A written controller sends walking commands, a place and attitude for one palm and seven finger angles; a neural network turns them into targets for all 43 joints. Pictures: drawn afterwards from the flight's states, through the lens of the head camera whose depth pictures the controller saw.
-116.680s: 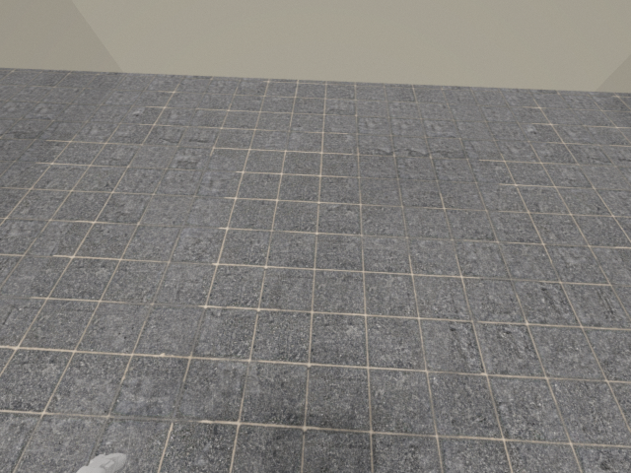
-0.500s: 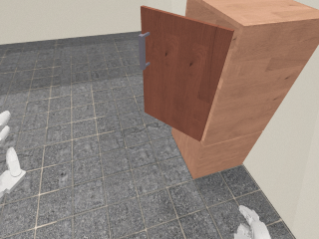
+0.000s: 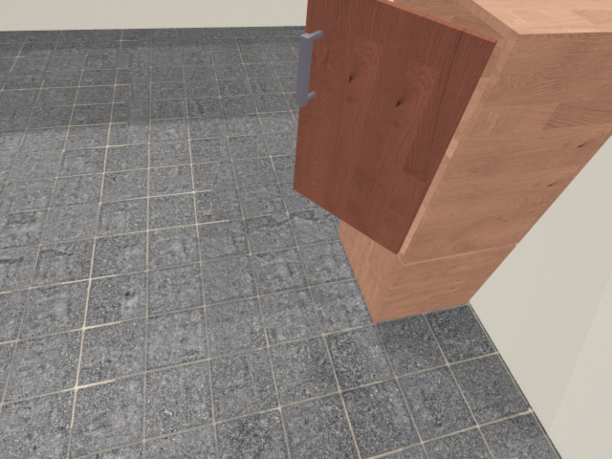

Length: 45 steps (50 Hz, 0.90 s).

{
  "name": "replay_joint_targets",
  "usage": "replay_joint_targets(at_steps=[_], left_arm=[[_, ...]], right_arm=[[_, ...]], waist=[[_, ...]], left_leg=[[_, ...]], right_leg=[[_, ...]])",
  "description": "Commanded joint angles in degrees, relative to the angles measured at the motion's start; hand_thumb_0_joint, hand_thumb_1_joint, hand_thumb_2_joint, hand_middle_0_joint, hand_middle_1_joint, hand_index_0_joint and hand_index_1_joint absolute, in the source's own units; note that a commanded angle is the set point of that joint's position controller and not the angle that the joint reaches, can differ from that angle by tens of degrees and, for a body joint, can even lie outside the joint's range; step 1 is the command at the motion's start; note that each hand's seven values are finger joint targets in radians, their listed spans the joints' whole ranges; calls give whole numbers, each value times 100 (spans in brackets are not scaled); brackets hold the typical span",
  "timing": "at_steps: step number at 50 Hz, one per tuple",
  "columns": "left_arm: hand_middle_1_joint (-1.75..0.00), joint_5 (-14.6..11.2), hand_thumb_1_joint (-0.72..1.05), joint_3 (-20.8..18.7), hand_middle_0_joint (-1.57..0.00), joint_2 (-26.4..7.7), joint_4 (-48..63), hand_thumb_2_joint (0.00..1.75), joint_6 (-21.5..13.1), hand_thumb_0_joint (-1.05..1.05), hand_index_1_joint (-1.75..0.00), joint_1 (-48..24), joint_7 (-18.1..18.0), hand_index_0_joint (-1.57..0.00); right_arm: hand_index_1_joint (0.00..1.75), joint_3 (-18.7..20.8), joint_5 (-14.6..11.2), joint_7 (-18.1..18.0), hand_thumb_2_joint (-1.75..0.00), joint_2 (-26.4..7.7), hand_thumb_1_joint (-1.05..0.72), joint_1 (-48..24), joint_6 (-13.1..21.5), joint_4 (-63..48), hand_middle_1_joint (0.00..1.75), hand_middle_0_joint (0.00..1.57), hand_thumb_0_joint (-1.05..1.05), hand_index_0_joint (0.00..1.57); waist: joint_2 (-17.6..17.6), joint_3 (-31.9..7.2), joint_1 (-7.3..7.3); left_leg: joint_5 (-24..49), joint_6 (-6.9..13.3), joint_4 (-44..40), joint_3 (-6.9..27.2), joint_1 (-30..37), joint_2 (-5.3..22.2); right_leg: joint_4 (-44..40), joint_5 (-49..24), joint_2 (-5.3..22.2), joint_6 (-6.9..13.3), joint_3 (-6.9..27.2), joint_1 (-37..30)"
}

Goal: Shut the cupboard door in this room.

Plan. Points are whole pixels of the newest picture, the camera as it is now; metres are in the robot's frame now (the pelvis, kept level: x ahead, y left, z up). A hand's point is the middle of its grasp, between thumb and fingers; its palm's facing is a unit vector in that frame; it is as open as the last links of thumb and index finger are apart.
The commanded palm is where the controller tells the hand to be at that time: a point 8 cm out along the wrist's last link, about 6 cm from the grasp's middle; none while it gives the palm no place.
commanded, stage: let the arm hang, fingers relaxed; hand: left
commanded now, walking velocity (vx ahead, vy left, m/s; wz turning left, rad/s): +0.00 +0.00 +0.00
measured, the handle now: (309, 69) +0.88 +0.05 +0.06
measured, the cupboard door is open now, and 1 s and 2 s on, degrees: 36 36 36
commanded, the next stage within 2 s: look to check the result in 0.68 s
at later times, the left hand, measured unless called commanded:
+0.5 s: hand out of the picture -0.03 +0.18 -0.18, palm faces +0.02 -0.99 -0.16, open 7.3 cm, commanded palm none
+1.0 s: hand out of the picture +0.01 +0.20 -0.17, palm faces -0.01 -0.97 -0.23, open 7.3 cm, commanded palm none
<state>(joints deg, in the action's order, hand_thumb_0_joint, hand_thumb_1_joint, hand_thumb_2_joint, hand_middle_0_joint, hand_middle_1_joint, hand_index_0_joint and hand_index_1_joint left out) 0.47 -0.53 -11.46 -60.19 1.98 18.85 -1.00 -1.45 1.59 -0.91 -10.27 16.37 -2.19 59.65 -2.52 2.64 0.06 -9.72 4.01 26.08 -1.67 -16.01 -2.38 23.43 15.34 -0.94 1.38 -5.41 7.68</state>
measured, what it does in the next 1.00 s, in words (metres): stands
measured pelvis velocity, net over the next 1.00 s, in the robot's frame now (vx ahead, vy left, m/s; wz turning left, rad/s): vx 0.01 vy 0.00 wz -0.02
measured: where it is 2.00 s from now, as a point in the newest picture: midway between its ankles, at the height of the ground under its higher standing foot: outside the picture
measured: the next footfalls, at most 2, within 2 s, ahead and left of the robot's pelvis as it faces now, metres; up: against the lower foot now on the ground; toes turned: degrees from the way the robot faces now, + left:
none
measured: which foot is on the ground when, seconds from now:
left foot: down 0.00-1.00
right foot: down 0.00-1.00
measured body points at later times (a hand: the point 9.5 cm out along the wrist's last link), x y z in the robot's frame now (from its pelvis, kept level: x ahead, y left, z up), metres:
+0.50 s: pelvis +0.00 +0.02 +0.00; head +0.00 +0.02 +0.45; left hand -0.02 +0.23 -0.16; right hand -0.01 -0.20 -0.16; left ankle +0.05 +0.07 -0.74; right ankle -0.03 -0.10 -0.74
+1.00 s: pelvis +0.01 +0.00 +0.00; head +0.02 +0.01 +0.45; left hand +0.01 +0.25 -0.15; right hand +0.01 -0.24 -0.15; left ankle +0.05 +0.07 -0.74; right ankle -0.03 -0.10 -0.74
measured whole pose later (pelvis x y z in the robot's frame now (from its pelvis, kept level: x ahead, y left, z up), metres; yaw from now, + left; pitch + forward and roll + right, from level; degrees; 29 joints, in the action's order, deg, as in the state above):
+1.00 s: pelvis +0.01 +0.00 +0.00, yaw -1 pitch -2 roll +0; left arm 0.6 -0.5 -11.5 -66.7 -0.4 15.9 -1.4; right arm 0.0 0.9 -1.6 -11.2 14.1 -0.1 65.5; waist 0.2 1.7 -0.6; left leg -8.4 4.5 20.6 -3.0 -10.9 -3.5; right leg 20.2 14.7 0.1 0.7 -3.9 4.0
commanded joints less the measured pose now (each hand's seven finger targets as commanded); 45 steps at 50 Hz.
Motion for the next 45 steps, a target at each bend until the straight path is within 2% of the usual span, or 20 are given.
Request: replay_joint_targets(at_steps=[1,5,7,10,12,17,19,20,25,30,31,35,42,45], left_arm=[[-30,11,90,-70,-20,-485,-123,90,-202,0,-30,286,-42,-20],[-30,15,90,-31,-20,-342,-440,90,-189,0,-30,465,-65,-20],[-30,17,90,-29,-20,-318,-521,90,-190,0,-30,551,-81,-20],[-30,30,90,-23,-20,-254,-610,90,-167,0,-30,651,-101,-20],[-30,42,90,-36,-20,-231,-631,90,-175,0,-30,724,-109,-20],[-30,44,90,-51,-20,-192,-642,90,-203,0,-30,730,-129,-20],[-30,45,90,-53,-20,-175,-626,90,-192,0,-30,684,-130,-20],[-30,53,90,-59,-20,-179,-618,90,-191,0,-30,668,-133,-20],[-30,53,90,-86,-20,-223,-566,90,-206,0,-30,552,-122,-20],[-30,51,90,-112,-20,-300,-520,90,-217,0,-30,431,-109,-20],[-30,56,90,-125,-20,-385,-491,90,-233,0,-30,411,-110,-20],[-30,38,90,-116,-20,-405,-495,90,-247,0,-30,241,-100,-20],[-30,30,90,-122,-20,-580,-480,90,-296,0,-30,114,-98,-20],[-30,21,90,-112,-20,-637,-492,90,-297,0,-30,16,-95,-20]], right_arm=[[30,203,-77,-120,-90,-701,-90,69,211,-100,30,20,0,20],[30,228,-85,-160,-90,-657,-90,243,215,144,30,20,0,20],[30,231,-91,-166,-90,-604,-90,331,221,215,30,20,0,20],[30,251,-85,-180,-90,-583,-90,390,209,316,30,20,0,20],[30,263,-88,-172,-90,-547,-90,385,217,340,30,20,0,20],[30,260,-83,-161,-90,-459,-90,392,243,396,30,20,0,20],[30,249,-78,-166,-90,-440,-90,402,244,431,30,20,0,20],[30,257,-77,-165,-90,-443,-90,389,244,428,30,20,0,20],[30,268,-71,-158,-90,-473,-90,350,267,406,30,20,0,20],[30,276,-71,-158,-90,-553,-90,271,296,370,30,20,0,20],[30,286,-88,-154,-90,-592,-90,287,304,349,30,20,0,20],[30,271,-80,-151,-90,-629,-90,217,300,386,30,20,0,20],[30,278,-97,-139,-90,-765,-90,73,327,380,30,20,0,20],[30,272,-96,-139,-90,-832,-90,12,319,414,30,20,0,20]], waist=[[589,-98,-19],[353,108,-35],[295,62,-47],[221,290,-46],[124,248,-21],[168,215,-25],[298,370,-36],[240,421,-31],[376,420,-30],[425,294,-14],[304,226,-12],[308,295,-54],[168,6,-60],[161,133,-72]], left_leg=[[-356,-74,-946,1087,233,849],[-712,-33,-1169,1166,294,903],[-681,-34,-1200,1162,305,901],[-1093,-26,-1386,1256,205,941],[-1059,-12,-1381,1215,169,919],[-762,-24,-1307,1104,273,853],[-892,-45,-1390,1141,231,859],[-937,-38,-1424,1167,194,866],[-851,-63,-1415,1122,161,820],[-639,-72,-1383,1118,272,822],[-418,-62,-1307,1091,286,821],[-239,-92,-1221,1007,394,793],[521,-71,-956,880,703,806],[557,-78,-953,870,727,813]], right_leg=[[-602,-18,638,206,771,72],[-580,104,618,173,723,252],[-549,109,613,163,721,221],[-469,233,573,136,697,382],[-478,207,588,136,698,336],[-494,128,624,133,718,387],[-466,155,601,115,720,468],[-468,141,590,108,727,484],[-496,96,608,116,740,422],[-504,-26,627,117,728,333],[-543,-84,634,135,733,255],[-615,-33,679,147,777,332],[-701,-369,764,168,792,159],[-750,-353,769,165,804,200]])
